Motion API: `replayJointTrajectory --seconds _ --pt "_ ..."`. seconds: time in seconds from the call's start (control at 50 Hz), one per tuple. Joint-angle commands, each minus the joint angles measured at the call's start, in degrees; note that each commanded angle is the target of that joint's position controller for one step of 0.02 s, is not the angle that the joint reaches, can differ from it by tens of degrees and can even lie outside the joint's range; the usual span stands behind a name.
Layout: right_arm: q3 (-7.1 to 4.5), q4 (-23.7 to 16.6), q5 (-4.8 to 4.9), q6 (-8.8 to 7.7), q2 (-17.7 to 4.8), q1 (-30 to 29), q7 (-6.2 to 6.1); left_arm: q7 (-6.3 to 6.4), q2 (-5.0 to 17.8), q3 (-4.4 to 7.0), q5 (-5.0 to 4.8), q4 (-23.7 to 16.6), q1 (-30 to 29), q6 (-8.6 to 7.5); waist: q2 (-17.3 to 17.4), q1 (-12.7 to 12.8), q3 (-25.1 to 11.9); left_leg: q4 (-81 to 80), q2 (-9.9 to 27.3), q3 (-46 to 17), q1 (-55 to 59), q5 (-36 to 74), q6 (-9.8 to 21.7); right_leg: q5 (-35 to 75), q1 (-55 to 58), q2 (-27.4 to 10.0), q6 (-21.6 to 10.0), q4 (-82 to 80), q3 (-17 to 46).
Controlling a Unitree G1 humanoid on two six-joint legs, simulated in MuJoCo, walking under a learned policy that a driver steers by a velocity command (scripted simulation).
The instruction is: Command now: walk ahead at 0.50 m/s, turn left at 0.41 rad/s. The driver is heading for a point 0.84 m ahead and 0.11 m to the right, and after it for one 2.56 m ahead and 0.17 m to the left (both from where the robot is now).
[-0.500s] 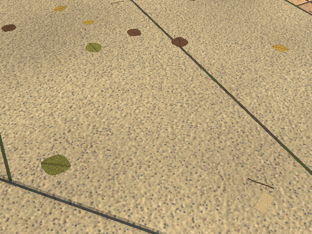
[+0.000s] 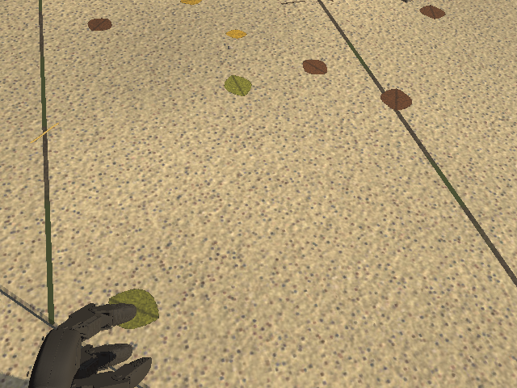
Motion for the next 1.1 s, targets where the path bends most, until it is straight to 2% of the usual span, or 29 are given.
replayJointTrajectory --seconds 0.02,0.04,0.08,0.1,0.12,0.16,0.18,0.24,0.28,0.34,0.38,0.42,0.44,0.46,0.48,0.5,0.52,0.56,0.64,0.72,0.78,0.82,0.84,0.86,0.88,0.9,0.94,1.0,1.1 --pt "-2.87 -2.0 0.05 0.35 -10.3 2.1 -0.30 -0.16 3.9 0.54 0.37 -4.3 -5.3 -1.68 10.2 0.7 1.6 -6.1 13.5 -9.5 -4.9 11.2 8.2 -0.8 5.9 1.9 -0.6 -1.9 -4.5" --pt "-2.87 -2.2 -0.08 0.47 -10.2 0.8 -0.21 0.04 5.3 1.21 0.49 -3.3 -2.2 -1.96 11.3 2.6 1.1 -3.9 13.3 -9.0 -5.2 15.8 7.2 -1.3 9.9 1.9 -1.7 -2.3 -4.5" --pt "-1.23 -3.5 0.73 0.30 -6.7 1.9 0.07 0.35 9.7 3.69 1.68 -0.7 10.2 -2.45 2.9 8.3 -13.2 16.7 6.4 -0.7 -16.0 36.1 -0.1 -8.8 36.9 -2.7 -10.7 -0.7 5.4" --pt "-1.03 -4.4 0.24 0.13 -7.8 0.7 0.20 0.65 11.3 4.53 1.81 2.5 23.5 -1.58 -5.0 13.6 -22.9 33.1 2.6 2.2 -24.3 24.1 -3.2 -22.6 51.0 -9.7 -14.8 -5.3 18.4" --pt "-0.06 -5.8 -0.36 -0.21 -4.9 -0.7 0.75 0.41 11.6 4.10 1.59 5.0 27.4 -1.39 -15.0 13.4 -23.6 43.2 0.3 -0.8 -31.7 -10.0 -2.5 -25.6 54.5 -16.9 -17.3 -13.2 32.2" --pt "-0.29 -7.5 -0.61 -1.68 -7.9 -11.2 1.35 0.88 9.6 3.47 1.81 5.2 21.8 -1.42 -3.5 12.8 -10.2 45.0 3.6 -0.4 -32.0 -7.9 -1.0 -8.6 39.5 -14.8 -16.0 -16.3 24.7" --pt "-0.66 -7.5 -0.34 -1.95 -8.6 -12.6 1.31 0.91 7.6 2.93 2.05 5.4 18.5 -1.45 -1.4 10.2 -8.8 42.6 5.5 0.9 -31.5 -5.3 -1.2 -4.4 36.0 -12.7 -16.5 -15.8 19.9" --pt "0.22 -6.0 0.51 -0.58 -5.3 -11.3 2.05 1.09 2.7 1.19 1.24 6.0 14.3 -0.56 -5.0 5.9 -7.2 35.1 6.1 4.8 -24.5 -5.2 -4.1 -6.8 25.4 -8.1 -17.3 -18.3 12.5" --pt "1.53 -6.3 0.24 -0.21 -3.5 -13.5 2.69 1.73 6.3 1.84 0.45 5.6 11.8 0.14 -5.5 4.5 -4.7 23.9 5.7 6.9 -17.4 -3.6 -5.7 -8.3 17.1 -7.9 -17.1 -20.0 9.4" --pt "1.24 -4.8 0.73 0.52 -6.3 -13.6 2.83 2.56 10.1 2.75 0.25 5.8 11.9 0.75 -6.7 3.1 -5.6 13.7 6.0 7.1 -5.8 6.6 -7.2 -11.7 10.6 -7.2 -16.3 -16.5 8.3" --pt "0.25 -1.6 1.37 1.50 -8.0 -7.4 2.38 3.08 8.6 2.20 0.54 5.5 11.7 1.37 -3.8 -0.1 -4.6 8.8 6.3 9.0 3.5 10.8 -6.3 -18.6 3.0 -6.0 -15.1 -9.2 8.7" --pt "-1.03 2.8 1.32 2.05 -8.7 4.4 2.00 2.81 3.0 0.44 1.11 6.4 14.5 1.84 4.9 -5.6 -7.9 6.4 8.1 8.5 18.2 4.5 -5.5 -30.1 -8.2 0.9 -10.1 15.9 3.2" --pt "-0.53 2.5 -0.41 1.64 -8.8 5.6 2.28 2.55 -1.1 -0.51 0.51 6.4 16.6 1.96 10.3 -5.1 -7.7 8.2 15.9 -2.4 20.0 -2.2 -4.1 -34.7 -17.1 3.8 -7.6 35.3 3.7" --pt "0.28 1.0 -0.75 1.40 -10.4 0.9 2.51 2.41 -2.7 -0.90 -0.10 5.4 19.8 1.82 15.4 0.1 -3.6 6.2 23.2 -13.2 13.8 4.7 -1.1 -35.9 -26.4 3.8 -6.8 48.5 3.8" --pt "-2.18 3.7 -1.52 1.23 -17.2 0.6 2.74 1.82 1.1 -0.66 -2.57 2.3 22.1 1.33 24.6 3.4 -3.5 -6.8 31.9 -30.2 8.4 -19.8 8.5 -30.6 -32.6 0.3 -6.4 54.3 2.5" --pt "-0.95 2.8 -0.30 0.11 -12.3 -4.4 3.17 2.35 4.1 -0.34 -2.50 0.9 16.3 1.58 16.1 2.6 4.4 -11.0 29.6 -27.7 3.7 -27.4 9.5 -24.3 -37.3 -2.7 -4.7 59.1 2.9" --pt "0.40 2.8 -1.23 -0.64 -8.4 -8.5 3.24 2.97 4.6 -0.18 -1.65 1.3 14.6 1.95 13.1 3.6 7.9 -10.4 25.4 -18.7 -1.9 -19.7 7.8 -19.3 -36.9 -2.9 -3.5 60.5 4.1" --pt "1.60 2.5 -2.45 -1.53 -5.5 -14.6 2.62 3.35 4.0 -0.15 -0.74 2.8 17.9 2.67 11.2 7.9 7.9 -9.8 19.9 -4.9 -10.3 -3.1 5.4 -13.8 -29.7 -4.1 -1.3 57.8 5.1" --pt "1.37 5.5 -3.58 -2.64 -6.6 -9.0 0.76 1.79 1.6 -1.07 0.26 -0.6 12.8 2.57 7.1 6.5 3.8 -10.8 15.2 11.1 -11.8 19.5 3.9 -3.0 -19.6 -3.6 -1.2 43.3 0.4" --pt "0.52 7.5 -1.52 -1.92 -10.0 -2.5 -0.34 -0.53 -2.1 -2.83 0.05 -5.8 2.2 2.53 4.8 2.7 2.5 -12.6 18.1 14.6 -0.8 30.3 3.9 -4.9 -14.4 -3.4 -4.9 22.5 -7.1" --pt "-0.23 6.6 -1.09 -0.61 -12.5 -2.5 -0.33 -1.61 0.5 -1.64 0.25 -7.0 4.9 2.95 9.0 5.8 -2.7 -2.0 19.6 18.5 7.1 64.5 2.9 -12.5 -4.6 1.6 -8.3 16.6 -12.3" --pt "-0.92 5.8 -0.83 0.19 -14.4 -4.4 -0.61 -1.78 5.9 0.83 -0.35 -4.9 16.9 3.55 10.9 13.5 -9.8 14.9 18.8 19.8 6.5 78.0 1.2 -11.6 13.2 5.9 -11.5 9.6 -12.7" --pt "-0.89 4.4 -0.88 -0.35 -14.3 -4.4 -0.79 -0.95 11.1 3.22 -0.68 -2.3 26.4 3.94 7.7 17.5 -14.1 28.6 16.0 19.2 -5.4 64.0 -1.1 -7.4 32.0 4.5 -13.6 4.3 -4.8" --pt "1.86 0.5 -3.39 -1.94 -4.5 0.9 0.60 0.10 18.1 4.47 -0.91 -1.5 27.4 4.12 -12.1 10.9 -20.7 53.6 3.8 16.8 -33.2 2.2 -5.0 -18.7 53.9 -12.7 -24.3 -2.6 29.9" --pt "0.81 0.3 -2.47 -4.90 -9.2 -4.5 2.06 0.99 15.5 3.63 0.30 -2.7 29.1 3.90 -9.4 14.3 -29.1 64.8 0.3 2.2 -38.8 -9.7 -3.8 -24.8 55.1 -17.6 -27.1 -13.6 48.5" --pt "-0.50 -1.9 0.24 -5.95 -11.6 -10.2 2.65 1.11 12.5 2.53 1.25 -1.9 26.8 3.09 -6.1 13.8 -18.9 66.9 2.7 1.5 -45.4 -6.0 -3.1 -22.9 49.3 -16.7 -23.9 -15.0 40.7" --pt "0.19 -3.7 -0.70 -6.30 -9.1 -13.0 1.72 0.83 9.5 1.67 0.67 -1.8 21.0 1.89 3.5 8.4 -6.9 59.8 7.2 4.1 -42.9 -0.3 -2.2 -13.6 30.9 -11.8 -20.1 -16.0 27.2" --pt "-0.16 -4.9 -1.42 -3.64 -8.7 -10.2 1.24 0.70 7.1 1.12 0.77 -3.6 15.7 1.28 0.3 3.1 -3.1 51.9 9.6 4.4 -35.9 2.0 -3.0 -8.4 18.5 -6.7 -19.9 -19.7 17.9" --pt "0.20 -8.3 -2.55 -2.69 -6.9 -19.2 1.04 2.24 8.6 1.56 0.41 -2.8 20.7 0.98 0.5 5.7 -1.4 32.3 8.4 7.2 -36.3 16.2 -6.5 -0.5 15.7 -4.2 -18.2 -21.2 10.6"
Next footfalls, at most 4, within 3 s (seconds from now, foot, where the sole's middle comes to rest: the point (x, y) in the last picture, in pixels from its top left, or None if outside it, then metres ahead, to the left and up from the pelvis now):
0.04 right None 0.24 -0.15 -0.74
0.44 left None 0.25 0.12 -0.78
0.84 right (287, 347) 0.56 -0.15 -0.74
1.40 left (241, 235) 0.92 -0.05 -0.74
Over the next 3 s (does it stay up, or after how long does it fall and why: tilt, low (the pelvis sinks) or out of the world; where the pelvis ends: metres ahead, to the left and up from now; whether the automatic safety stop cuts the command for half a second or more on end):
stays up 1.61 -0.03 0.01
